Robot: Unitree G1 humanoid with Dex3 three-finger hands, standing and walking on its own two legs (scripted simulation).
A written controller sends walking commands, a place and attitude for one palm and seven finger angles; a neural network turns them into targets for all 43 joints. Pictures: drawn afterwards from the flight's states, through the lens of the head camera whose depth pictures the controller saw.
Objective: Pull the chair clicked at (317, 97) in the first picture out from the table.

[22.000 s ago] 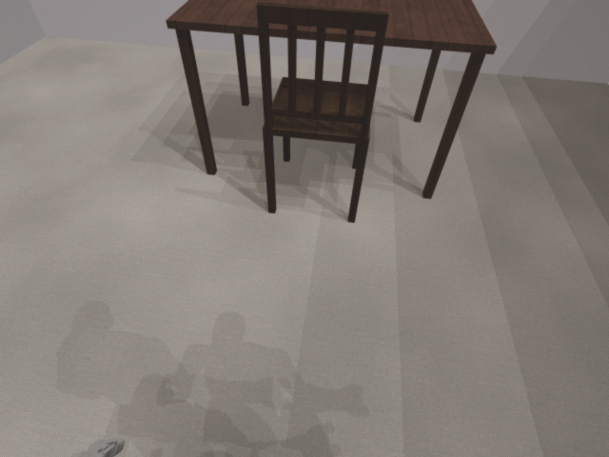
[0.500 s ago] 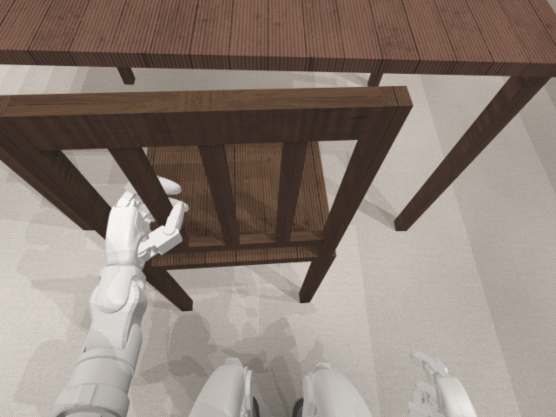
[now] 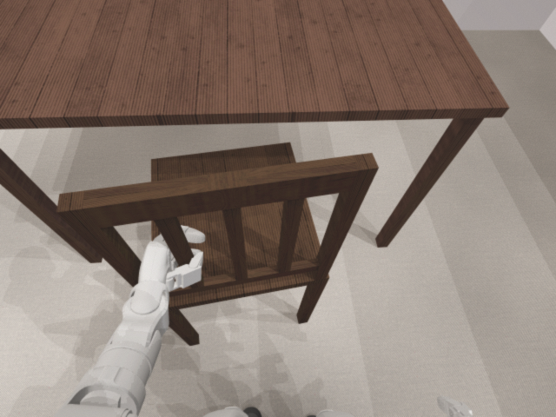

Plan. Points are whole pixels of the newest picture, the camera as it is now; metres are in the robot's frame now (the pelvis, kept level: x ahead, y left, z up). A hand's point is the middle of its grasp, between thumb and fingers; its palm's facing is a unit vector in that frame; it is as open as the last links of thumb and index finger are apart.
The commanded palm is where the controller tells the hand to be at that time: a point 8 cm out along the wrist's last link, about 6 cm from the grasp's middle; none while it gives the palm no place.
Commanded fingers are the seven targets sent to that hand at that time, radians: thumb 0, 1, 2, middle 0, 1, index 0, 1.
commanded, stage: step backward, pulling the chair out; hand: left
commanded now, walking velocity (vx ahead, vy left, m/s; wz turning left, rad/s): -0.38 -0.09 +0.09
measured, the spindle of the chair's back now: (237, 246) +0.38 +0.07 -0.08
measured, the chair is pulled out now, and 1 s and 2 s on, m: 0.07 0.25 0.34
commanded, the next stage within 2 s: none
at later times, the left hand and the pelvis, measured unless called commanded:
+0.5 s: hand (217, 328) +0.25 +0.09 -0.07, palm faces +0.10 -0.99 -0.13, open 5.5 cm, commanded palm +0.23 +0.15 -0.07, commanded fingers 0.00 0.90 0.90 -0.50 -1.45 -0.50 -1.45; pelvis -0.08 -0.04 +0.01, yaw +3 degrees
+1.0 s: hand (203, 393) +0.16 +0.10 -0.07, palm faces -0.07 -0.98 -0.19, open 5.6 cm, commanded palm +0.16 +0.16 -0.07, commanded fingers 0.00 0.90 0.90 -0.50 -1.45 -0.50 -1.45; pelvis -0.15 -0.01 -0.02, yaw +2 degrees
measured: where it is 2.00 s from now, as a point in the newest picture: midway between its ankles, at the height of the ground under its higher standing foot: outside the picture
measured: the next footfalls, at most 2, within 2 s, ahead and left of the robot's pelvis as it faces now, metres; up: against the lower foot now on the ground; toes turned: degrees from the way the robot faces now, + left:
left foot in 0.64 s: -0.17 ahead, +0.16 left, +0.00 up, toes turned +2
right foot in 1.26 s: -0.12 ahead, -0.13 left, +0.00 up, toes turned -1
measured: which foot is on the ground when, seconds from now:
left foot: down 0.00-0.30, up 0.32-0.62, down 0.64-1.00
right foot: down 0.00-1.00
